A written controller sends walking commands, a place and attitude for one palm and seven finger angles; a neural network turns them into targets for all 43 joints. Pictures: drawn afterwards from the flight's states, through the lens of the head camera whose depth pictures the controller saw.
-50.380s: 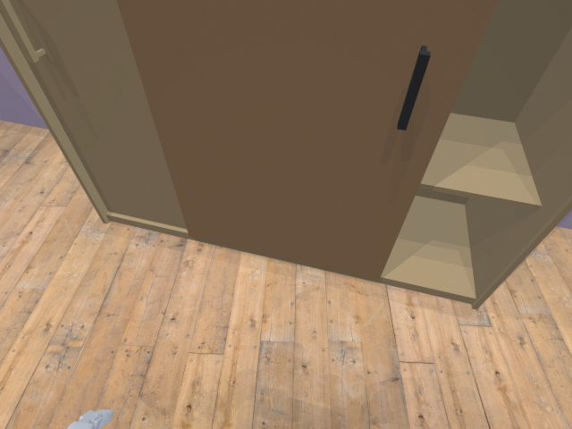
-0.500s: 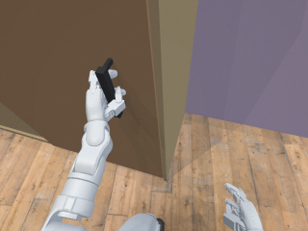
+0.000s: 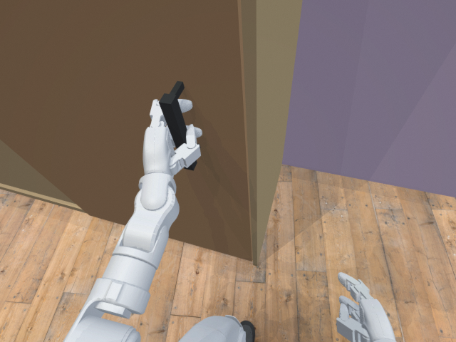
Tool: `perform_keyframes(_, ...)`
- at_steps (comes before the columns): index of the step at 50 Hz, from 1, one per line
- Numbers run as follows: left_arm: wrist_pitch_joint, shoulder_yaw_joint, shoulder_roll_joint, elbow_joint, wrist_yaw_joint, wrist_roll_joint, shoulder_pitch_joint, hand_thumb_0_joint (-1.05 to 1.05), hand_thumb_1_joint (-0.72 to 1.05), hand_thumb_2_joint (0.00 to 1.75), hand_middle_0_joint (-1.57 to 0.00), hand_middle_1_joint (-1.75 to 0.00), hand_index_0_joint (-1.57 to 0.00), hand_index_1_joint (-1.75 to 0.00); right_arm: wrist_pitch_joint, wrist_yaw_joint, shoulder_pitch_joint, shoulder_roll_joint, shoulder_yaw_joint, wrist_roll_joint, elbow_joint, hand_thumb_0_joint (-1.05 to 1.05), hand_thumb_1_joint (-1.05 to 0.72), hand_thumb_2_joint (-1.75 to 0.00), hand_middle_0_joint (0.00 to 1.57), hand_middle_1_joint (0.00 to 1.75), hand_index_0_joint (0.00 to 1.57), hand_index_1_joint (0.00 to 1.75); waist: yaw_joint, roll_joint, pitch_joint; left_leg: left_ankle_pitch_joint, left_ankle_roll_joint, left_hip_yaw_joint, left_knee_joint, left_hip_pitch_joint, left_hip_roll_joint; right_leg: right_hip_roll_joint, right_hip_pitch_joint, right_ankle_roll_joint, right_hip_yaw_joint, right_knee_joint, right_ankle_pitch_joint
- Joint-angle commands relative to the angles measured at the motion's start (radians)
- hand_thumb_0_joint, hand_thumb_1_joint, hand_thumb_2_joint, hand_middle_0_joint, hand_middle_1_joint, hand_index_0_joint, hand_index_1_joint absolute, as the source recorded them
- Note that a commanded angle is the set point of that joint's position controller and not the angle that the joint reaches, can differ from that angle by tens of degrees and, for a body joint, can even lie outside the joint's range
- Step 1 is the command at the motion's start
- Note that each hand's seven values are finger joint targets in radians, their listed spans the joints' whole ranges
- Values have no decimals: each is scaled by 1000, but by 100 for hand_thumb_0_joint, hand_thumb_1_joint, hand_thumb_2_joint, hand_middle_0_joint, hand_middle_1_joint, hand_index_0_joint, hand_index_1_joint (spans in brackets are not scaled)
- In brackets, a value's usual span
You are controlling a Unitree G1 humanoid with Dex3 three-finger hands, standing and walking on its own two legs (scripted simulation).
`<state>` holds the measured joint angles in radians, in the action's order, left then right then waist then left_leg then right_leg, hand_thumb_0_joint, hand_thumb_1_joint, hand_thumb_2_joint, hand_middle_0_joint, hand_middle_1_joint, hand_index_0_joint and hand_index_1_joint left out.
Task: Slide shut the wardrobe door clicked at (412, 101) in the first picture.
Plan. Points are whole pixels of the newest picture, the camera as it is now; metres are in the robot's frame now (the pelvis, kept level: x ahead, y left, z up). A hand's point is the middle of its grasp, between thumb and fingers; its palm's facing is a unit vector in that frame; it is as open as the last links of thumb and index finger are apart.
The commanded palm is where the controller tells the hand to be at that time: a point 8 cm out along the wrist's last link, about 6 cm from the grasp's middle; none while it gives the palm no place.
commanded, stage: step sideways, sliding the door along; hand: left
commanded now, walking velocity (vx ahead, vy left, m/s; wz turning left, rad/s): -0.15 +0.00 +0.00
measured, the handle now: (184, 129) +0.42 +0.19 +0.11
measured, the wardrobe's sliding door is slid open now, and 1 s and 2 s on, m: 0.00 0.00 0.00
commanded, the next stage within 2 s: none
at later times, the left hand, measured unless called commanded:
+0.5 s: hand (192, 148) +0.37 +0.16 +0.12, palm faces +0.24 -0.97 -0.09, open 5.9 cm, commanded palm +0.33 +0.11 +0.11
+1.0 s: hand (195, 147) +0.37 +0.16 +0.12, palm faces +0.34 -0.93 -0.12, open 6.3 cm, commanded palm +0.33 +0.09 +0.11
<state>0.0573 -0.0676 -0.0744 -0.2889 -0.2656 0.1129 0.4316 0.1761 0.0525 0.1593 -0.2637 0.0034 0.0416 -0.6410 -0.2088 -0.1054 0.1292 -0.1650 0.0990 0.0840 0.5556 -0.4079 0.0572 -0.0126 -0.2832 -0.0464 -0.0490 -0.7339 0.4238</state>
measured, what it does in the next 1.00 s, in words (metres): steps on the spot: right foot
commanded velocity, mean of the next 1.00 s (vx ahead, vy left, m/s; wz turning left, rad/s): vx -0.09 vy -0.20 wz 0.04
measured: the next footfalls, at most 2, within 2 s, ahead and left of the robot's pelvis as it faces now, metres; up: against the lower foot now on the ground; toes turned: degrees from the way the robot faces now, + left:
right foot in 0.82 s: -0.06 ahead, -0.14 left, +0.00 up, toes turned -5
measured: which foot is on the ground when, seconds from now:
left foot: down 0.00-1.00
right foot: up 0.00-0.80, down 0.82-1.00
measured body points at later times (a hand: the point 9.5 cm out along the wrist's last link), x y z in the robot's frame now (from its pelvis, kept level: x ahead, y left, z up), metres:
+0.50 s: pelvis -0.02 +0.00 +0.02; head +0.00 -0.01 +0.47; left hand +0.35 +0.21 +0.13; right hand +0.11 -0.25 -0.08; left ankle +0.08 +0.06 -0.73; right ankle -0.10 -0.13 -0.68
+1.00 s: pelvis -0.02 -0.04 +0.01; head +0.00 -0.06 +0.45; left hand +0.35 +0.21 +0.13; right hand +0.10 -0.29 -0.11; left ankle +0.08 +0.06 -0.73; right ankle -0.10 -0.14 -0.72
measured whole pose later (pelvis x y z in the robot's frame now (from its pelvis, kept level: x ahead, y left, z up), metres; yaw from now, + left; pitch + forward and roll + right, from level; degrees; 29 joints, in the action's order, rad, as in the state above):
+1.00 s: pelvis -0.02 -0.04 +0.01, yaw -4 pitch +0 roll +0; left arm 0.04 0.09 -0.26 -0.53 -0.23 0.15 0.46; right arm 0.15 -0.04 0.27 -0.25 0.00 0.03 -0.74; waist -0.11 -0.04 0.04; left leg -0.11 0.03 0.11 0.49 -0.38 -0.03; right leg 0.02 -0.15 -0.02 0.03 -0.54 0.39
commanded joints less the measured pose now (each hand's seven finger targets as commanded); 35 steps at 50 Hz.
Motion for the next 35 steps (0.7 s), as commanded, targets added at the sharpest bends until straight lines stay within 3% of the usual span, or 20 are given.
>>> perform_keyframes(1, 132, -603, 399, 375, 218, -76, 510, 0, 90, 90, -45, -140, -45, -140, 49, -8, -48, -97, -29, 4, 137, 0, -90, -90, 20, 30, 20, 30, 241, 51, -536, 149, -26, -216, -169, 477, -333, -1, -80, -1, -3, -13, 18)
perform_keyframes(2, 131, -609, 410, 361, 219, -76, 506, 0, 90, 90, -45, -140, -45, -140, 46, -7, -49, -91, -29, 4, 135, 0, -90, -90, 20, 30, 20, 30, 239, 31, -538, 134, -32, -219, -175, 479, -335, 1, -88, -5, -6, -18, 28)
perform_keyframes(3, 129, -203, 12, 249, 182, -78, 418, 0, 90, 90, -45, -140, -45, -140, 24, -38, -4, -107, -48, -9, 76, 0, -90, -90, 20, 30, 20, 30, 232, 50, -531, 121, -51, -236, -230, 516, -352, 4, -109, 11, -20, -36, 15)
perform_keyframes(4, 119, -283, 100, 274, 196, -73, 356, 0, 90, 90, -45, -140, -45, -140, 7, -44, 2, -104, -40, -16, 100, 0, -90, -90, 20, 30, 20, 30, 222, 84, -528, 141, -67, -261, -235, 506, -366, 7, -94, 16, -3, -28, 15)
perform_keyframes(5, 117, -317, 145, 310, 209, -66, 367, 0, 90, 90, -45, -140, -45, -140, 1, -45, -15, -98, -34, -16, 107, 0, -90, -90, 20, 30, 20, 30, 229, 56, -534, 160, -71, -257, -254, 530, -381, 14, -100, 19, -5, -25, 32)
perform_keyframes(6, 112, -305, 126, 307, 210, -63, 370, 0, 90, 90, -45, -140, -45, -140, -3, -47, -22, -104, -35, -18, 110, 0, -90, -90, 20, 30, 20, 30, 231, 60, -523, 131, -81, -273, -279, 516, -388, 18, -92, 18, -8, -32, 50)
perform_keyframes(7, 107, -312, 145, 305, 210, -63, 360, 0, 90, 90, -45, -140, -45, -140, -8, -48, -19, -104, -35, -17, 114, 0, -90, -90, 20, 30, 20, 30, 232, 35, -522, 144, -85, -258, -286, 528, -398, 22, -94, 16, -6, -39, 55)
perform_keyframes(10, 93, -279, 120, 275, 205, -62, 355, 0, 90, 90, -45, -140, -45, -140, -15, -57, -9, -113, -38, -19, 123, 0, -90, -90, 20, 30, 20, 30, 234, 61, -513, 171, -90, -229, -298, 546, -410, 32, -88, 15, 3, -37, 43)
perform_keyframes(11, 85, -269, 108, 244, 202, -62, 357, 0, 90, 90, -45, -140, -45, -140, -19, -58, -10, -119, -37, -20, 126, 0, -90, -90, 20, 30, 20, 30, 236, 53, -477, 125, -95, -245, -318, 495, -407, 35, -77, 17, 1, -40, 55)
perform_keyframes(13, 74, -256, 104, 224, 198, -63, 359, 0, 90, 90, -45, -140, -45, -140, -23, -63, -8, -118, -37, -22, 125, 0, -90, -90, 20, 30, 20, 30, 237, 25, -478, 30, -111, -210, -353, 497, -404, 43, -69, 14, 16, -49, 56)
perform_keyframes(16, 63, -244, 94, 186, 194, -64, 379, 0, 90, 90, -45, -140, -45, -140, -26, -71, 2, -121, -38, -28, 126, 0, -90, -90, 20, 30, 20, 30, 240, -9, -451, -78, -113, -215, -391, 451, -394, 47, -35, 12, 25, -12, 56)
perform_keyframes(20, 57, -264, 129, 126, 193, -63, 407, 0, 90, 90, -45, -140, -45, -140, -22, -80, 10, -120, -37, -25, 112, 0, -90, -90, 20, 30, 20, 30, 247, -52, -437, -181, -122, -167, -428, 438, -387, 68, -29, 12, 49, -31, 57)
perform_keyframes(21, 55, -266, 124, 111, 192, -62, 416, 0, 90, 90, -45, -140, -45, -140, -20, -80, 15, -122, -37, -26, 109, 0, -90, -90, 20, 30, 20, 30, 250, -43, -419, -210, -118, -189, -436, 404, -384, 67, -14, 11, 45, -20, 64)
perform_keyframes(22, 57, -273, 131, 120, 191, -63, 428, 0, 90, 90, -45, -140, -45, -140, -16, -80, 14, -121, -37, -25, 106, 0, -90, -90, 20, 30, 20, 30, 250, -39, -428, -199, -112, -161, -433, 426, -386, 69, -14, 8, 54, -12, 66)
perform_keyframes(25, 63, -298, 160, 102, 194, -60, 462, 0, 90, 90, -45, -140, -45, -140, -4, -80, 34, -119, -36, -27, 96, 0, -90, -90, 20, 30, 20, 30, 258, -59, -437, -168, -108, -161, -420, 445, -385, 74, -11, 4, 58, -2, 73)
perform_keyframes(26, 63, -294, 145, 90, 195, -58, 471, 0, 90, 90, -45, -140, -45, -140, 0, -79, 41, -123, -38, -28, 90, 0, -90, -90, 20, 30, 20, 30, 262, -35, -422, -186, -104, -191, -424, 420, -385, 73, 1, 5, 48, 13, 79)
perform_keyframes(27, 65, -291, 147, 86, 194, -59, 471, 0, 90, 90, -45, -140, -45, -140, 4, -79, 32, -125, -40, -28, 88, 0, -90, -90, 20, 30, 20, 30, 259, -63, -420, -185, -98, -162, -418, 426, -390, 72, 1, 3, 56, 23, 70)
perform_keyframes(30, 73, -258, 107, 76, 195, -60, 478, 0, 90, 90, -45, -140, -45, -140, 8, -78, 53, -128, -46, -35, 78, 0, -90, -90, 20, 30, 20, 30, 262, -93, -436, -175, -103, -158, -406, 437, -382, 77, 24, -3, 67, 59, 74)
perform_keyframes(34, 78, -195, 38, 70, 200, -60, 466, 0, 90, 90, -45, -140, -45, -140, 6, -75, 58, -131, -53, -36, 76, 0, -90, -90, 20, 30, 20, 30, 265, -101, -444, -170, -107, -157, -391, 435, -380, 82, 53, -6, 75, 115, 53)
perform_keyframes(35, 79, -207, 51, 81, 204, -60, 477, 0, 90, 90, -45, -140, -45, -140, 7, -74, 54, -126, -51, -33, 80, 0, -90, -90, 20, 30, 20, 30, 261, -107, -448, -163, -107, -134, -377, 440, -366, 80, 65, -10, 83, 148, 45)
